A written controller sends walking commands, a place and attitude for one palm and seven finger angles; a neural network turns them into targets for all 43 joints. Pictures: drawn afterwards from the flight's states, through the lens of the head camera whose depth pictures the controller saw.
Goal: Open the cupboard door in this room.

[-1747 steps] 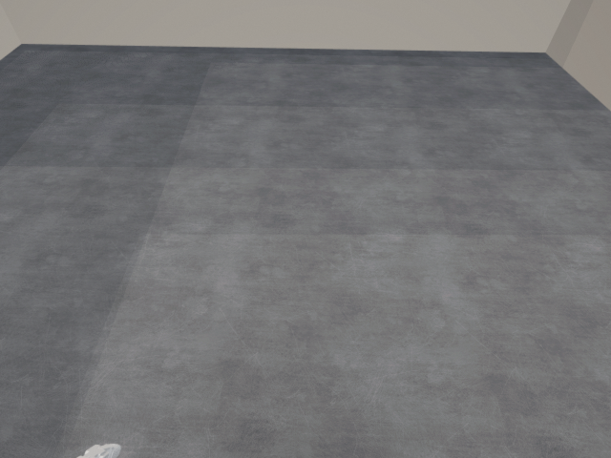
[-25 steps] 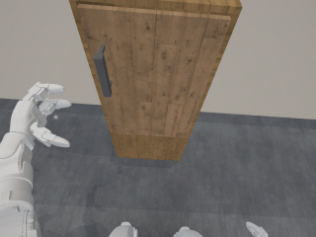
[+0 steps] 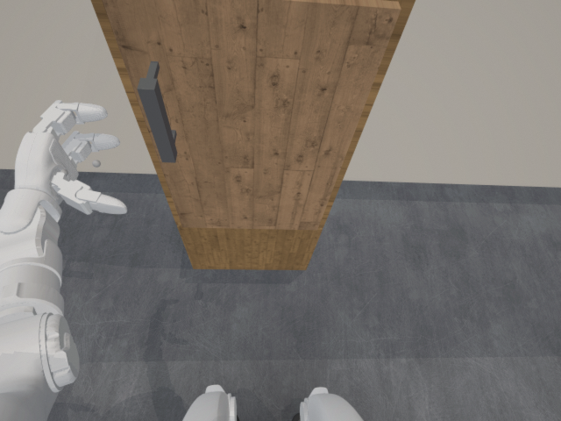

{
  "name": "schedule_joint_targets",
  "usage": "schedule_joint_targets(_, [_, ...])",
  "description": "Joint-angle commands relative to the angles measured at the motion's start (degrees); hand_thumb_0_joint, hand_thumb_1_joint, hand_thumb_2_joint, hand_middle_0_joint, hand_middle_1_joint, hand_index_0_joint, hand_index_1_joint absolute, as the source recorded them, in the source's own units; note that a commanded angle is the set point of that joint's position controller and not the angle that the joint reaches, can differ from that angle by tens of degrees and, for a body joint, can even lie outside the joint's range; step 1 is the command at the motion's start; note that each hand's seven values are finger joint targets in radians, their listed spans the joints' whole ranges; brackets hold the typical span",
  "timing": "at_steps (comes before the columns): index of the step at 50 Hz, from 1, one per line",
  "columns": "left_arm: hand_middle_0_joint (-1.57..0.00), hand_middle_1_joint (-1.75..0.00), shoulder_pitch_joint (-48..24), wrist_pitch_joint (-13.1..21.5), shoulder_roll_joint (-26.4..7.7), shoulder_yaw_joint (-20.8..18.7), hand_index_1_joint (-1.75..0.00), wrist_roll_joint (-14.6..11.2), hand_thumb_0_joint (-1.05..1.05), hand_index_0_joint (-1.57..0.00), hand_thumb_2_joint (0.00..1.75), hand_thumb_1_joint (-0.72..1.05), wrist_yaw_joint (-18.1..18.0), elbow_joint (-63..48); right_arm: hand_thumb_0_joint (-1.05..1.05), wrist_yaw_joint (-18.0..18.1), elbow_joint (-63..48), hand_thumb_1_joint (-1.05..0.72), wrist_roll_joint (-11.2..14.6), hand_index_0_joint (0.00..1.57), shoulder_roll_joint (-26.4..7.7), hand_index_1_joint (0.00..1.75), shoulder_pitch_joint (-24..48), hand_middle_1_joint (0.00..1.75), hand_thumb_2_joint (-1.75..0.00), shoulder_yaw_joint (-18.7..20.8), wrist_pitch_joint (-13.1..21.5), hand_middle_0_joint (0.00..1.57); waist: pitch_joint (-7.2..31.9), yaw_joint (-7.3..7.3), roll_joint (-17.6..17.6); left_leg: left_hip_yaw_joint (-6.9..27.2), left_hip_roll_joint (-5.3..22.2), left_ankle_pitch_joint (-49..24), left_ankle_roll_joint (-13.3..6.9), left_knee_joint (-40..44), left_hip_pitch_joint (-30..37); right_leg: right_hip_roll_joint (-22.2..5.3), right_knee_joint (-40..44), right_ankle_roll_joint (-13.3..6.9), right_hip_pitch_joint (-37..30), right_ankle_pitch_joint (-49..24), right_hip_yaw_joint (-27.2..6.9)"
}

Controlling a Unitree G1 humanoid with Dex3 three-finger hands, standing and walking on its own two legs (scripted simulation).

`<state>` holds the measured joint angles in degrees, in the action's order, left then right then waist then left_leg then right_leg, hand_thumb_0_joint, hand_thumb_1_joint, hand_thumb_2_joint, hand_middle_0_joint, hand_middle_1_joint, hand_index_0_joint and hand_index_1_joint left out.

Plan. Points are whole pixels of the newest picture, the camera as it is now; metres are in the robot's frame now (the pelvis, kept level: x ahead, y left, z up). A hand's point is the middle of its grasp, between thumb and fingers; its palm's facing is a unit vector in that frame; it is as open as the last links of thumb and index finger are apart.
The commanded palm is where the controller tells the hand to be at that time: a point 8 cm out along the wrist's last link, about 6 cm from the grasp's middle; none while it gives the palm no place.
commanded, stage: move the hooked fingers beside the handle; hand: left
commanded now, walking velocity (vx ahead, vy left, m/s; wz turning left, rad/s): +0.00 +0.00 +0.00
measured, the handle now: (162, 115) +0.55 +0.17 +0.07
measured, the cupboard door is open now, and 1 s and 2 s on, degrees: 0 0 0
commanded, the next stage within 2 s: slide the fingers in behind the handle in 1.10 s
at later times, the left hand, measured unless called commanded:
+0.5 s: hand (117, 135) +0.50 +0.23 +0.07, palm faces -0.02 -1.00 -0.01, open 14.0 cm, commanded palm +0.47 +0.27 +0.07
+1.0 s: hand (109, 148) +0.48 +0.23 +0.07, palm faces -0.01 -1.00 -0.01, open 14.0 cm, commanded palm +0.46 +0.27 +0.07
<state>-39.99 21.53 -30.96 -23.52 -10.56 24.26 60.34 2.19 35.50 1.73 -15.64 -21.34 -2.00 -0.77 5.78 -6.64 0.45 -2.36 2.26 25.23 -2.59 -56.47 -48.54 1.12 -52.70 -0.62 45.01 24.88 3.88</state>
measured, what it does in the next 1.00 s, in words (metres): stands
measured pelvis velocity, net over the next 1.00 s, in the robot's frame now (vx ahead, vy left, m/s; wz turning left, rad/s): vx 0.00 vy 0.00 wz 0.00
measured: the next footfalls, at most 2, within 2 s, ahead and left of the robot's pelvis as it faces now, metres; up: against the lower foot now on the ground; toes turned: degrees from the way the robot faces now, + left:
none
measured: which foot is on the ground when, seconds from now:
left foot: down 0.00-1.00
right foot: down 0.00-1.00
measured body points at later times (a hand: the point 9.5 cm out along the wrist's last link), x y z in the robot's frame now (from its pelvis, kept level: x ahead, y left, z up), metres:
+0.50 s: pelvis +0.00 +0.00 -0.01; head +0.13 +0.02 +0.42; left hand +0.50 +0.28 +0.08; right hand -0.01 -0.27 -0.11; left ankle +0.02 +0.09 -0.68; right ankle +0.00 -0.12 -0.68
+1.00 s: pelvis +0.00 +0.00 -0.01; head +0.11 +0.04 +0.43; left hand +0.47 +0.29 +0.08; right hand +0.05 -0.27 -0.11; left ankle +0.02 +0.09 -0.68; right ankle +0.00 -0.12 -0.68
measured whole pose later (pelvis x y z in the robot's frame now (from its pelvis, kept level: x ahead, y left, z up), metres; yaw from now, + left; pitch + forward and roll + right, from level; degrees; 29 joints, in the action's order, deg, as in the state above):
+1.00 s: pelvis +0.00 +0.00 -0.01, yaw +0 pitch +19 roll -4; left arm -46.9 22.5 -31.9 -22.6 -8.1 21.4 65.8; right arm 1.3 33.9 1.2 -15.7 -19.7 -2.4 -3.9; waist 6.2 -8.1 0.4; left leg -1.8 2.6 26.3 -2.8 -59.0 -51.9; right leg 1.5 -54.2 -0.4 47.8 25.4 4.3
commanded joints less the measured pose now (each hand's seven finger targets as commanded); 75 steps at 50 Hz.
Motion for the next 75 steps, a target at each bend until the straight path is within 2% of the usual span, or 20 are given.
schedule_joint_targets(1, [-0.30, -1.20, -25.83, 4.09, -13.84, -0.97, -1.20, -0.97, 0.00, -0.30, 0.30, -0.50, 0.19, -10.65, 0.00, 1.01, -3.26, -0.90, -0.29, 0.20, -10.74, 0.30, -6.49, 0.30, -0.90, 4.17, 0.63, 0.20, 23.68, -1.28, 7.84, 5.94, -0.28, -21.78, 1.04, 5.90, 22.66, 1.48, 5.35, -0.76, -1.66, -14.96, -1.97])
schedule_joint_targets(3, [-0.30, -1.20, -27.65, 3.58, -13.50, -0.39, -1.20, -0.88, 0.00, -0.30, 0.30, -0.50, -0.07, -7.95, 0.00, 1.09, -2.61, -0.90, -0.34, 0.20, -10.83, 0.30, -7.16, 0.30, -0.90, 3.97, 0.32, 0.20, 21.50, -2.19, 6.21, 6.16, -0.24, -21.05, 0.76, 5.75, 20.76, 1.59, 5.35, -0.80, -0.80, -14.57, -1.82])
schedule_joint_targets(4, [-0.30, -1.20, -28.22, 3.49, -16.91, -2.77, -1.20, -0.28, 0.00, -0.30, 0.30, -0.50, -0.49, -7.35, 0.00, 1.15, -2.46, -0.90, -0.41, 0.20, -11.37, 0.30, -7.55, 0.30, -0.90, 4.08, 0.09, 0.20, 22.51, -1.64, 5.69, 6.15, -0.10, -20.19, 0.83, 5.65, 20.17, 1.58, 5.12, -0.66, -1.18, -14.12, -2.01])
schedule_joint_targets(7, [-0.30, -1.20, -31.00, 3.13, -17.53, -2.04, -1.20, 1.08, 0.00, -0.30, 0.30, -0.50, -1.54, -5.91, 0.00, 1.02, -2.65, -0.90, -0.61, 0.20, -11.27, 0.30, -7.93, 0.30, -0.90, 3.73, -0.31, 0.20, 21.75, -2.19, 7.85, 6.27, -0.20, -18.83, 0.87, 5.45, 19.03, 1.47, 4.79, -0.76, 0.24, -12.62, -1.89])
schedule_joint_targets(15, [-0.30, -1.20, -37.24, 3.41, -21.37, -3.62, -1.20, 3.04, 0.00, -0.30, 0.30, -0.50, -2.71, -3.31, 0.00, 0.64, -2.13, -0.90, -1.29, 0.20, -11.71, 0.30, -10.58, 0.30, -0.90, 3.43, -1.07, 0.20, 26.76, -3.57, 9.44, 6.64, 0.07, -22.98, 0.82, 2.86, 19.49, 1.84, 3.14, -0.60, 1.04, -15.50, -2.11])
schedule_joint_targets(19, [-0.30, -1.20, -29.67, 2.58, -21.57, -5.38, -1.20, 2.70, 0.00, -0.30, 0.30, -0.50, -2.00, -4.07, 0.00, 0.01, -3.75, -0.90, -1.55, 0.20, -11.58, 0.30, -11.41, 0.30, -0.90, 3.66, -2.12, 0.20, 30.04, -1.24, 9.47, 5.89, 0.06, -28.42, 0.93, 2.97, 21.22, 2.16, 2.96, -0.69, -2.26, -19.89, -1.97])
schedule_joint_targets(21, [-0.30, -1.20, -28.47, 2.17, -20.15, -4.65, -1.20, 2.00, 0.00, -0.30, 0.30, -0.50, -1.56, -4.89, 0.00, -0.24, -4.23, -0.90, -1.27, 0.20, -11.26, 0.30, -11.08, 0.30, -0.90, 3.77, -2.65, 0.20, 28.36, -1.47, 8.31, 5.12, -0.07, -27.47, 0.68, 3.12, 19.54, 2.26, 3.55, -0.36, -3.27, -20.77, -2.15])
schedule_joint_targets(22, [-0.30, -1.20, -27.82, 2.32, -22.22, -6.46, -1.20, 1.88, 0.00, -0.30, 0.30, -0.50, -1.68, -6.56, 0.00, -0.23, -4.49, -0.90, -1.32, 0.20, -11.46, 0.30, -11.23, 0.30, -0.90, 3.93, -2.84, 0.20, 28.99, -0.66, 7.73, 5.03, -0.13, -27.34, 0.62, 3.32, 18.87, 2.24, 3.51, -0.42, -4.92, -21.28, -2.21])
schedule_joint_targets(26, [-0.30, -1.20, -26.63, 2.97, -20.62, -5.98, -1.20, 1.03, 0.00, -0.30, 0.30, -0.50, -1.65, -9.51, 0.00, -0.33, -4.79, -0.90, -0.98, 0.20, -11.03, 0.30, -10.91, 0.30, -0.90, 4.18, -3.31, 0.20, 27.51, -1.24, 7.04, 4.67, -0.14, -27.42, 0.37, 3.96, 19.38, 2.54, 4.33, -0.27, -5.50, -22.20, -2.25])
schedule_joint_targets(28, [-0.30, -1.20, -28.16, 3.87, -19.25, -4.85, -1.20, 0.74, 0.00, -0.30, 0.30, -0.50, -1.65, -12.62, 0.00, -0.31, -4.71, -0.90, -0.98, 0.20, -10.76, 0.30, -10.60, 0.30, -0.90, 4.22, -3.30, 0.20, 28.22, -1.38, 10.13, 4.71, -0.15, -28.61, 0.45, 3.83, 21.76, 2.57, 4.20, -0.56, -4.50, -22.21, -2.29])
schedule_joint_targets(32, [-0.30, -1.20, -28.84, 4.03, -14.53, -1.34, -1.20, 0.44, 0.00, -0.30, 0.30, -0.50, -1.50, -10.94, 0.00, -0.29, -3.49, -0.90, -0.81, 0.20, -10.53, 0.30, -9.92, 0.30, -0.90, 4.34, -3.23, 0.20, 25.01, -2.44, 9.84, 5.61, 0.09, -26.32, 0.82, 4.58, 23.68, 2.58, 5.22, -0.60, -0.97, -18.34, -1.59])
schedule_joint_targets(37, [-0.30, -1.20, -27.43, 3.56, -13.63, -0.84, -1.20, 0.46, 0.00, -0.30, 0.30, -0.50, -1.81, -8.67, 0.00, -0.22, -3.06, -0.90, -0.78, 0.20, -10.58, 0.30, -9.19, 0.30, -0.90, 4.29, -3.17, 0.20, 23.79, -2.23, 8.38, 5.94, 0.09, -26.27, 0.97, 4.64, 23.35, 2.38, 5.03, -0.72, -0.53, -17.91, -1.27])
schedule_joint_targets(41, [-0.30, -1.20, -28.05, 3.78, -16.23, -2.25, -1.20, 0.98, 0.00, -0.30, 0.30, -0.50, -2.36, -7.84, 0.00, -0.08, -3.75, -0.90, -0.77, 0.20, -10.74, 0.30, -8.41, 0.30, -0.90, 3.93, -3.23, 0.20, 22.91, -1.65, 7.83, 5.62, -0.24, -24.15, 0.87, 4.58, 20.96, 2.14, 4.63, -0.77, -1.42, -17.35, -1.63])
schedule_joint_targets(47, [-0.30, -1.20, -31.75, 4.59, -16.02, -1.20, -1.20, 1.28, 0.00, -0.30, 0.30, -0.50, -2.78, -5.93, 0.00, 0.21, -3.84, -0.90, -0.60, 0.20, -11.06, 0.30, -7.38, 0.30, -0.90, 3.59, -2.74, 0.20, 21.48, -2.82, 7.06, 6.24, -0.22, -19.32, 0.95, 4.48, 19.32, 2.09, 4.51, -0.75, 0.55, -13.41, -1.83])
schedule_joint_targets(49, [-0.30, -1.20, -34.33, 5.03, -15.31, -0.27, -1.20, 1.63, 0.00, -0.30, 0.30, -0.50, -2.73, -7.34, 0.00, 0.30, -3.48, -0.90, -0.78, 0.20, -11.09, 0.30, -7.69, 0.30, -0.90, 3.61, -2.48, 0.20, 23.86, -3.07, 9.94, 6.83, -0.01, -20.98, 1.20, 4.23, 22.33, 2.08, 4.00, -0.94, 2.16, -13.49, -1.68])
schedule_joint_targets(54, [-0.30, -1.20, -33.74, 4.30, -13.77, 0.61, -1.20, 1.45, 0.00, -0.30, 0.30, -0.50, -2.54, -5.65, 0.00, 0.21, -2.89, -0.90, -0.85, 0.20, -11.01, 0.30, -8.33, 0.30, -0.90, 3.58, -2.28, 0.20, 25.35, -3.34, 9.13, 7.18, 0.18, -23.19, 1.30, 3.61, 23.11, 2.17, 3.70, -0.86, 2.69, -14.48, -1.37])
schedule_joint_targets(60, [-0.30, -1.20, -34.97, 3.66, -20.62, -3.37, -1.20, 2.54, 0.00, -0.30, 0.30, -0.50, -3.17, -4.34, 0.00, 0.54, -3.28, -0.90, -0.99, 0.20, -11.50, 0.30, -9.18, 0.30, -0.90, 3.21, -2.31, 0.20, 25.01, -3.11, 8.22, 6.23, -0.23, -19.75, 0.68, 3.20, 17.58, 2.09, 3.64, -0.63, 0.05, -14.15, -2.26])
schedule_joint_targets(64, [-0.30, -1.20, -32.03, 4.61, -17.80, -2.95, -1.20, 1.39, 0.00, -0.30, 0.30, -0.50, -2.42, -6.97, 0.00, -0.07, -3.33, -0.90, -1.18, 0.20, -11.05, 0.30, -9.92, 0.30, -0.90, 3.64, -2.32, 0.20, 28.86, -2.10, 9.91, 6.40, 0.00, -24.79, 1.10, 2.94, 21.94, 2.51, 3.27, -0.86, -0.53, -16.97, -1.74])
schedule_joint_targets(72, [-0.30, -1.20, -31.58, 2.87, -14.60, -1.04, -1.20, 1.48, 0.00, -0.30, 0.30, -0.50, -4.27, -5.87, 0.00, -0.33, -3.09, -0.90, -1.00, 0.20, -10.99, 0.30, -10.20, 0.30, -0.90, 3.95, -2.94, 0.20, 22.65, -3.08, 6.55, 6.04, -0.05, -19.60, 0.72, 4.21, 18.05, 2.48, 4.58, -0.55, 0.67, -13.71, -1.47])
schedule_joint_targets(75, [-0.30, -1.20, -34.17, 4.41, -13.12, -0.09, -1.20, 2.08, 0.00, -0.30, 0.30, -0.50, -5.79, -9.08, 0.00, -0.55, -2.86, -0.90, -1.33, 0.20, -10.54, 0.30, -10.30, 0.30, -0.90, 4.06, -2.55, 0.20, 26.03, -2.84, 9.68, 6.64, 0.00, -22.53, 1.12, 4.02, 22.25, 2.52, 4.02, -0.86, 1.39, -14.60, -1.38])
